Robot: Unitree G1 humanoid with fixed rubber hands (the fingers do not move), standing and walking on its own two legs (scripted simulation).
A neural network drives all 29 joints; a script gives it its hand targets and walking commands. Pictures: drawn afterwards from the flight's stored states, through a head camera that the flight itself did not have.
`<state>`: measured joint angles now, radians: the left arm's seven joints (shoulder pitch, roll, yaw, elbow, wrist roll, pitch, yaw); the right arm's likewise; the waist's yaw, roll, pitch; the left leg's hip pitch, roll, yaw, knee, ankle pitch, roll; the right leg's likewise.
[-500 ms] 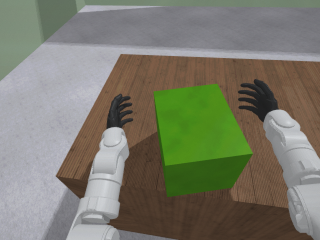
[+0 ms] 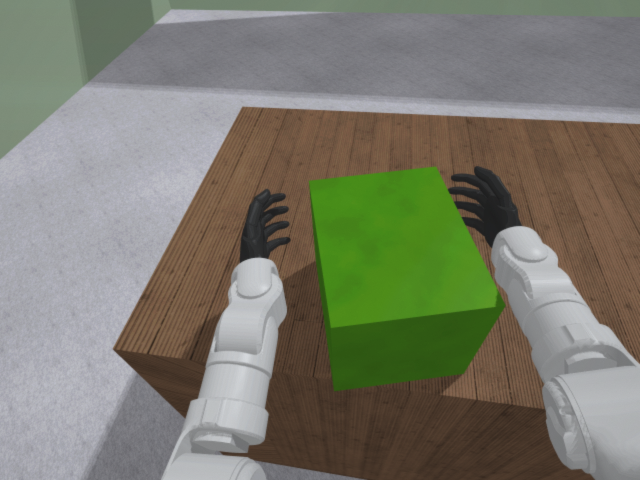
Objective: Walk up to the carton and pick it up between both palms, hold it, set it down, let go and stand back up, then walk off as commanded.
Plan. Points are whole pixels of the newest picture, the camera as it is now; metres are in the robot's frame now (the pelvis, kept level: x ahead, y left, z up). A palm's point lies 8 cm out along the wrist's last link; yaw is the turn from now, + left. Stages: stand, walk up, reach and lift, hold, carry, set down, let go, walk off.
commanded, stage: reach and lift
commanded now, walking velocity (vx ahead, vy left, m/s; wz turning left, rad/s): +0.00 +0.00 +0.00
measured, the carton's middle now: (385, 276) +0.40 +0.00 +0.03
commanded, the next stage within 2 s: none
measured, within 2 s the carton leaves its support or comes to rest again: leaves its support in 1.80 s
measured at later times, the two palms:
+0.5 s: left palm (268, 256) +0.36 +0.15 +0.10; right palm (500, 226) +0.45 -0.14 +0.10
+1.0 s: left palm (271, 255) +0.36 +0.15 +0.10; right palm (491, 223) +0.45 -0.13 +0.10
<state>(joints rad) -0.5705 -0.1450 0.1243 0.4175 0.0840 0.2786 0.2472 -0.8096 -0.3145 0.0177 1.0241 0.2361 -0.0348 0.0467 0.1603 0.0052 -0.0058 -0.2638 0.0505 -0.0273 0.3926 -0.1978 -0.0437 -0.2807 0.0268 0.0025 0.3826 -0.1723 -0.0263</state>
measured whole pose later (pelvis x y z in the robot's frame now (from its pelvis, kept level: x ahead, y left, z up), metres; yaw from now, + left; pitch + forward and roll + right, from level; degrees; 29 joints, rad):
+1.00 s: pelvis +0.00 -0.01 +0.00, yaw +0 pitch +4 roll +0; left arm -0.58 -0.18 0.13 0.44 0.11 0.26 0.27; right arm -0.84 -0.26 0.02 1.04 0.24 -0.03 -0.03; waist 0.16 0.01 -0.01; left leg -0.26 0.06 -0.03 0.39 -0.20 -0.04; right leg -0.28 0.04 0.00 0.38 -0.17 -0.03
